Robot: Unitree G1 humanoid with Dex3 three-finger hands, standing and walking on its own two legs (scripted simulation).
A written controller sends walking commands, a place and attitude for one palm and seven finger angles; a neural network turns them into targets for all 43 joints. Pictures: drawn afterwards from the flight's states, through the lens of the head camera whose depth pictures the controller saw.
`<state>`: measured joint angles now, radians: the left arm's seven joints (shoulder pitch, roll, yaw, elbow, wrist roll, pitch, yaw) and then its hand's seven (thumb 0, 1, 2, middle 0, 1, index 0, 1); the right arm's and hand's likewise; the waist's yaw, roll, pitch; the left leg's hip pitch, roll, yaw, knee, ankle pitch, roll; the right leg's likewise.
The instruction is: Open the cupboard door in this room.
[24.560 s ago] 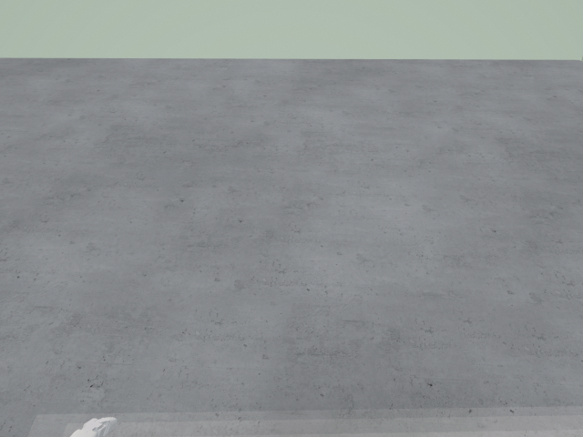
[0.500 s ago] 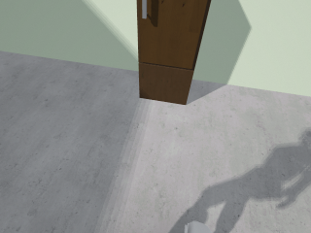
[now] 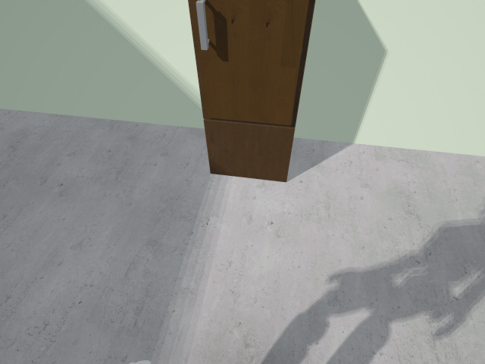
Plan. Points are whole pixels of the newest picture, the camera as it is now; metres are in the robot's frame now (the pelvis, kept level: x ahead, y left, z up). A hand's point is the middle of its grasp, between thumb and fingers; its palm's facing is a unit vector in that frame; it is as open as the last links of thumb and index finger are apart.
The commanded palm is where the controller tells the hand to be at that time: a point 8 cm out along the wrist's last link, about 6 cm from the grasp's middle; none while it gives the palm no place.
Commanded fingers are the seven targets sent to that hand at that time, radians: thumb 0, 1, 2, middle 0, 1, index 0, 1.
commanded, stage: stand and wait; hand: left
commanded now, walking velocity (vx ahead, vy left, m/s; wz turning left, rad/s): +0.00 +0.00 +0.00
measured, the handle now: (204, 24) +1.15 +0.19 +0.07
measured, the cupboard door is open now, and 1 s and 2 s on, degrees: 0 0 0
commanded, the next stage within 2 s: turn or walk to find it in 0.26 s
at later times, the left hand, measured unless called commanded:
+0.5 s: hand out of the picture -0.02 +0.18 -0.17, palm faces +0.03 -0.99 -0.15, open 7.4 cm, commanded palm none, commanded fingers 0.00 0.90 0.90 -0.20 -0.30 -0.20 -0.30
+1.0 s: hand out of the picture +0.07 +0.17 -0.17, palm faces +0.01 -0.98 -0.19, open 7.3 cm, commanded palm none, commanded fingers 0.00 0.90 0.90 -0.20 -0.30 -0.20 -0.30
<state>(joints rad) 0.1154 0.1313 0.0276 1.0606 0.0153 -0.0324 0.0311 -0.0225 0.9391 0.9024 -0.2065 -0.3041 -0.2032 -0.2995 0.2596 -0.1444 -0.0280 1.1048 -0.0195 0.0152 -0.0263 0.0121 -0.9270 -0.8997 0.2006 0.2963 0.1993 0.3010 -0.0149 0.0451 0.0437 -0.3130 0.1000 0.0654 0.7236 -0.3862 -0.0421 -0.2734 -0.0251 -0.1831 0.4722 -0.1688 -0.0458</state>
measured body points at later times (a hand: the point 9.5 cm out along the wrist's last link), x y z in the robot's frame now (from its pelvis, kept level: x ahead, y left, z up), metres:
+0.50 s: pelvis +0.05 +0.02 +0.01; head +0.05 +0.02 +0.46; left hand -0.02 +0.23 -0.15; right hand +0.03 -0.19 -0.16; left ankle +0.02 +0.13 -0.73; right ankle +0.06 -0.10 -0.73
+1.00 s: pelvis +0.07 +0.01 +0.01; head +0.08 +0.00 +0.46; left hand +0.07 +0.22 -0.15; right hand +0.04 -0.19 -0.16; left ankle +0.02 +0.13 -0.73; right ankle +0.06 -0.10 -0.73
